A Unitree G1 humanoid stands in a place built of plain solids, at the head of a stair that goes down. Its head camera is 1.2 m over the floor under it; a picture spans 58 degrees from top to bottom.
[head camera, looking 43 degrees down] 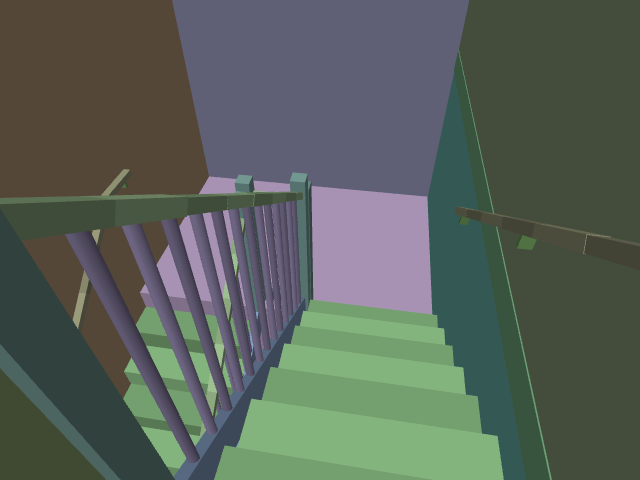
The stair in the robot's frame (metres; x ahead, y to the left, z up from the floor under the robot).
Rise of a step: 0.18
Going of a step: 0.24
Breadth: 0.90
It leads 9 degrees to the right of straight ahead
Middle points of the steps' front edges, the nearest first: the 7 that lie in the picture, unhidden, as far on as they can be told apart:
0.48 -0.15 -0.17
0.72 -0.18 -0.35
0.96 -0.22 -0.53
1.19 -0.26 -0.70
1.43 -0.30 -0.88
1.67 -0.33 -1.05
1.91 -0.37 -1.23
